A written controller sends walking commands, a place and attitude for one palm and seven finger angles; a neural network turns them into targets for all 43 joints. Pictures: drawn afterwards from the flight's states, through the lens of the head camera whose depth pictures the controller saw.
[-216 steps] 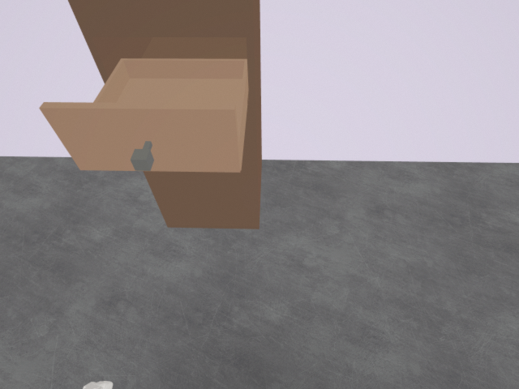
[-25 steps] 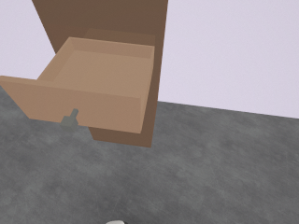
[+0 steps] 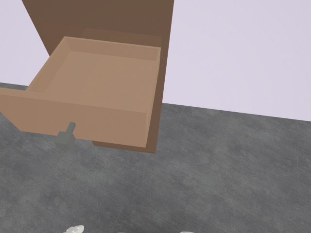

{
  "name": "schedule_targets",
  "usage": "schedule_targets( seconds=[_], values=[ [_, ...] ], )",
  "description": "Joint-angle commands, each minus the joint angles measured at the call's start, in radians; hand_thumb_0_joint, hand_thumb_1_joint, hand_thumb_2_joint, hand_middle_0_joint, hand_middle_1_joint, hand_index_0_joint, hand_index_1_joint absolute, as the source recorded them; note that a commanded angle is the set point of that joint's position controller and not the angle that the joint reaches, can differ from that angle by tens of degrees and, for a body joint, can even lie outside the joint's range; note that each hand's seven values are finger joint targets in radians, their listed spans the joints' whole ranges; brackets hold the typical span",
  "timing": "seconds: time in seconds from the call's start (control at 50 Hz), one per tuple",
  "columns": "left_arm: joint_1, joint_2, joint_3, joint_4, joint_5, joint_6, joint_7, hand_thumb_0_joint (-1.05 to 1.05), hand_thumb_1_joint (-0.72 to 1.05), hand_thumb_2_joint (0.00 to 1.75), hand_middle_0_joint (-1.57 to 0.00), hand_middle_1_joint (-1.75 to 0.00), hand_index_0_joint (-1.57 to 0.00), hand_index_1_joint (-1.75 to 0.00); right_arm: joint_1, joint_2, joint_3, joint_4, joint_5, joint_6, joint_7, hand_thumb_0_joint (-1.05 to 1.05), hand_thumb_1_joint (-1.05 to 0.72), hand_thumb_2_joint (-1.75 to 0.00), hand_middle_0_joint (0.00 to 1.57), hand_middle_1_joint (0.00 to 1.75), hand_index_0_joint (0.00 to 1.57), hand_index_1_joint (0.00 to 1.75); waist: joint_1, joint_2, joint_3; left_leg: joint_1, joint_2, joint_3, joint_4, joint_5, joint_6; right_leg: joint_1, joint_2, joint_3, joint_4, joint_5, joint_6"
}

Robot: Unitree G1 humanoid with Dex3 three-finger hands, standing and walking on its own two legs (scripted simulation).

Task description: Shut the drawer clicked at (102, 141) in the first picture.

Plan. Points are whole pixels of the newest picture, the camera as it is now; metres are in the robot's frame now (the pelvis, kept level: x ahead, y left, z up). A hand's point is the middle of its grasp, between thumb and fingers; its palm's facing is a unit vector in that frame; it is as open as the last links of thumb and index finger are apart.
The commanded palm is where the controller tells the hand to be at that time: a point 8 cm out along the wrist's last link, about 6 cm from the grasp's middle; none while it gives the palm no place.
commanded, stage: come to a stop and stand still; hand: left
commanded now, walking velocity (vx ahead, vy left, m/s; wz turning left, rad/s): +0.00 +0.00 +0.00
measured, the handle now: (68, 134) +0.33 +0.25 +0.04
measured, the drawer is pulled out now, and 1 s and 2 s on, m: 0.30 0.30 0.30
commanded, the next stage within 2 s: look again from close up in 1.12 s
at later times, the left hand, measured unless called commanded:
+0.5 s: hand out of the picture +0.02 +0.18 -0.15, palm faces -0.06 -0.96 -0.28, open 7.4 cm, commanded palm none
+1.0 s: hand out of the picture +0.01 +0.14 -0.16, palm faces -0.03 -0.97 -0.22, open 7.3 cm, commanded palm none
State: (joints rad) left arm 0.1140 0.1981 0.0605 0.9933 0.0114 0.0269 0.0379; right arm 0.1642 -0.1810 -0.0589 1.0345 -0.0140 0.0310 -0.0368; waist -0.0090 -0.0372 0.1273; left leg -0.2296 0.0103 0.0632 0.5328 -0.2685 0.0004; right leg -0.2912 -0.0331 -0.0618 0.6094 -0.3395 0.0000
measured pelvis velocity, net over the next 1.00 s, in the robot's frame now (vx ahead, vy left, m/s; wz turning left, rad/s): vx -0.01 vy -0.04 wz -0.04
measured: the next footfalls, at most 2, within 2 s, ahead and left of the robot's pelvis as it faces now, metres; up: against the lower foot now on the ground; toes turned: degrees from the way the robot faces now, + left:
none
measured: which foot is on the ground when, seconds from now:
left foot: down 0.00-1.00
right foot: down 0.00-1.00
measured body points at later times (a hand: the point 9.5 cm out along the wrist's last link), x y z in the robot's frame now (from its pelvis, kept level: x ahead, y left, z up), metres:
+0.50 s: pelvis -0.03 -0.01 +0.00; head -0.02 -0.05 +0.45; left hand +0.02 +0.23 -0.13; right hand -0.02 -0.24 -0.16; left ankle -0.01 +0.11 -0.73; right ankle -0.01 -0.13 -0.73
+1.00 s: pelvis -0.01 -0.04 +0.01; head +0.00 -0.06 +0.46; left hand +0.02 +0.19 -0.14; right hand -0.02 -0.25 -0.16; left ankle -0.01 +0.11 -0.73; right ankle -0.01 -0.13 -0.73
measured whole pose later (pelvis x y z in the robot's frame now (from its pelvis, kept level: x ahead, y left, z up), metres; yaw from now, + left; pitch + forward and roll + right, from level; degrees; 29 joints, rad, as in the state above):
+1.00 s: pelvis -0.01 -0.04 +0.01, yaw -2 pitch -1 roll +1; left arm 0.25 0.16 -0.01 1.12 0.01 -0.01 0.03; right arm 0.29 -0.15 0.00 1.12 -0.02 -0.02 -0.03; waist -0.01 0.02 0.03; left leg -0.16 0.07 0.08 0.42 -0.23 -0.04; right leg -0.21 0.02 -0.01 0.47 -0.25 -0.03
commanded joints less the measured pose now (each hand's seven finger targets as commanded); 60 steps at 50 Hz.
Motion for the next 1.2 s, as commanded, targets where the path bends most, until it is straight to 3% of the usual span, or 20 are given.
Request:
schedule_targets(
  seconds=[0.0,0.02,0.04,0.06,0.08,0.1,0.12,0.14,0.16,0.18,0.24,0.3,0.34,0.42,0.62,0.88,1.04,1.18],
  values=[
    [0.204,0.099,-0.014,-0.022,-0.02,-0.015,0.03,0.0,0.9,0.9,-0.2,-0.3,-0.2,-0.3,-0.044,-0.23,-0.046,-0.116,0.004,-0.042,-0.006,0.0,-0.9,-0.9,0.2,0.3,0.2,0.3,0.061,0.353,-0.32,0.225,0.317,-0.167,0.08,0.923,0.129,-0.102,-0.062,0.175,0.099,-0.148,-0.04],
    [0.15,0.134,-0.005,-0.057,-0.001,-0.027,0.024,0.0,0.9,0.9,-0.2,-0.3,-0.2,-0.3,-0.012,-0.157,-0.03,-0.153,0.001,-0.028,0.012,0.0,-0.9,-0.9,0.2,0.3,0.2,0.3,0.041,0.285,-0.312,0.117,0.209,-0.077,0.088,0.653,0.087,0.006,-0.038,0.087,-0.013,0.116,-0.04],
    [0.129,0.133,0.007,-0.058,0.0,-0.039,0.014,0.0,0.9,0.9,-0.2,-0.3,-0.2,-0.3,0.01,-0.136,-0.025,-0.157,-0.001,-0.024,0.013,0.0,-0.9,-0.9,0.2,0.3,0.2,0.3,0.031,0.279,-0.292,0.118,0.147,-0.021,0.119,0.537,0.047,0.006,-0.064,0.143,-0.026,0.302,-0.056],
    [0.086,0.151,0.001,-0.068,0.004,-0.048,0.013,0.0,0.9,0.9,-0.2,-0.3,-0.2,-0.3,0.066,-0.095,-0.013,-0.162,-0.008,-0.02,0.016,0.0,-0.9,-0.9,0.2,0.3,0.2,0.3,-0.008,0.16,-0.282,0.05,0.108,-0.025,0.121,0.394,0.02,0.043,-0.099,0.207,-0.033,0.405,-0.083],
    [0.083,0.147,-0.009,-0.077,0.006,-0.051,0.014,0.0,0.9,0.9,-0.2,-0.3,-0.2,-0.3,0.117,-0.079,-0.004,-0.167,-0.001,-0.027,0.015,0.0,-0.9,-0.9,0.2,0.3,0.2,0.3,-0.026,0.058,-0.259,0.034,0.085,-0.029,0.07,0.251,0.015,0.037,-0.13,0.209,-0.04,0.428,-0.102],
    [0.065,0.132,-0.018,-0.08,0.007,-0.043,0.009,0.0,0.9,0.9,-0.2,-0.3,-0.2,-0.3,0.134,-0.085,-0.001,-0.166,0.001,-0.038,0.018,0.0,-0.9,-0.9,0.2,0.3,0.2,0.3,-0.04,0.086,-0.196,0.057,0.09,-0.059,-0.031,0.228,0.021,-0.023,-0.094,0.137,-0.023,0.36,-0.08],
    [0.059,0.113,-0.025,-0.087,0.008,-0.029,0.006,0.0,0.9,0.9,-0.2,-0.3,-0.2,-0.3,0.132,-0.115,-0.005,-0.164,-0.003,-0.044,0.019,0.0,-0.9,-0.9,0.2,0.3,0.2,0.3,-0.028,0.168,-0.149,0.019,0.154,-0.142,-0.108,0.292,0.048,-0.032,-0.017,0.089,0.016,0.171,-0.033],
    [0.089,0.096,-0.028,-0.081,0.008,-0.023,0.007,0.0,0.9,0.9,-0.2,-0.3,-0.2,-0.3,0.109,-0.146,-0.007,-0.164,-0.005,-0.045,0.016,0.0,-0.9,-0.9,0.2,0.3,0.2,0.3,0.0,0.158,-0.122,0.0,0.2,-0.172,-0.128,0.337,0.078,-0.032,0.013,0.062,0.033,0.066,-0.015],
    [0.094,0.099,-0.027,-0.072,0.01,-0.02,0.006,0.0,0.9,0.9,-0.2,-0.3,-0.2,-0.3,0.097,-0.156,-0.008,-0.17,-0.007,-0.047,0.015,0.0,-0.9,-0.9,0.2,0.3,0.2,0.3,0.009,0.127,-0.106,-0.026,0.208,-0.167,-0.146,0.32,0.096,-0.015,0.019,0.058,0.033,0.004,-0.015],
    [0.114,0.094,-0.032,-0.064,0.008,-0.019,0.004,0.0,0.9,0.9,-0.2,-0.3,-0.2,-0.3,0.076,-0.16,-0.004,-0.173,-0.006,-0.048,0.013,0.0,-0.9,-0.9,0.2,0.3,0.2,0.3,0.024,0.095,-0.082,-0.047,0.194,-0.155,-0.142,0.255,0.095,-0.008,0.008,0.072,0.005,0.027,-0.015],
    [0.131,0.103,-0.039,-0.054,0.007,-0.022,-0.003,0.0,0.9,0.9,-0.2,-0.3,-0.2,-0.3,0.079,-0.133,0.008,-0.169,-0.004,-0.043,0.019,0.0,-0.9,-0.9,0.2,0.3,0.2,0.3,0.016,0.011,-0.026,-0.08,0.118,-0.114,-0.174,-0.073,0.054,-0.033,-0.025,0.148,-0.108,0.047,-0.033],
    [0.123,0.119,-0.04,-0.058,0.008,-0.026,-0.006,0.0,0.9,0.9,-0.2,-0.3,-0.2,-0.3,0.11,-0.125,0.011,-0.149,-0.007,-0.041,0.024,0.0,-0.9,-0.9,0.2,0.3,0.2,0.3,0.0,-0.026,-0.032,-0.044,0.089,-0.091,-0.178,-0.153,0.044,-0.069,-0.038,0.177,-0.167,-0.037,-0.037],
    [0.126,0.123,-0.04,-0.057,0.008,-0.027,-0.008,0.0,0.9,0.9,-0.2,-0.3,-0.2,-0.3,0.127,-0.124,0.015,-0.137,-0.008,-0.04,0.026,0.0,-0.9,-0.9,0.2,0.3,0.2,0.3,-0.006,-0.038,-0.036,-0.024,0.079,-0.081,-0.175,-0.159,0.041,-0.093,-0.045,0.194,-0.204,-0.1,-0.04],
    [0.136,0.125,-0.042,-0.046,0.004,-0.035,-0.01,0.0,0.9,0.9,-0.2,-0.3,-0.2,-0.3,0.152,-0.116,0.025,-0.107,-0.008,-0.046,0.026,0.0,-0.9,-0.9,0.2,0.3,0.2,0.3,-0.009,-0.026,-0.077,0.017,0.077,-0.068,-0.17,-0.101,0.035,-0.077,-0.054,0.196,-0.226,-0.083,-0.041],
    [0.171,0.1,-0.048,0.024,-0.003,-0.049,-0.011,0.0,0.9,0.9,-0.2,-0.3,-0.2,-0.3,0.188,-0.088,0.043,-0.018,-0.003,-0.058,0.018,0.0,-0.9,-0.9,0.2,0.3,0.2,0.3,0.002,0.033,-0.094,0.042,0.086,-0.045,-0.174,0.019,0.018,-0.003,-0.061,0.187,-0.244,0.057,-0.046],
    [0.183,0.08,-0.05,0.085,-0.002,-0.059,-0.007,0.0,0.9,0.9,-0.2,-0.3,-0.2,-0.3,0.208,-0.068,0.045,0.052,0.001,-0.06,0.008,0.0,-0.9,-0.9,0.2,0.3,0.2,0.3,0.001,0.013,-0.09,0.071,0.1,-0.033,-0.165,0.119,0.005,0.055,-0.062,0.163,-0.242,0.253,-0.048],
    [0.187,0.075,-0.048,0.092,-0.002,-0.057,-0.006,0.0,0.9,0.9,-0.2,-0.3,-0.2,-0.3,0.193,-0.059,0.044,0.061,0.0,-0.058,0.005,0.0,-0.9,-0.9,0.2,0.3,0.2,0.3,0.002,0.023,-0.055,0.071,0.103,-0.033,-0.177,0.111,0.002,0.044,-0.057,0.161,-0.251,0.241,-0.047],
    [0.187,0.073,-0.047,0.089,-0.001,-0.058,-0.006,0.0,0.9,0.9,-0.2,-0.3,-0.2,-0.3,0.18,-0.066,0.042,0.063,0.0,-0.06,0.004,0.0,-0.9,-0.9,0.2,0.3,0.2,0.3,0.003,0.019,-0.066,0.086,0.104,-0.039,-0.18,0.133,0.004,0.054,-0.054,0.156,-0.253,0.255,-0.045]
  ],
)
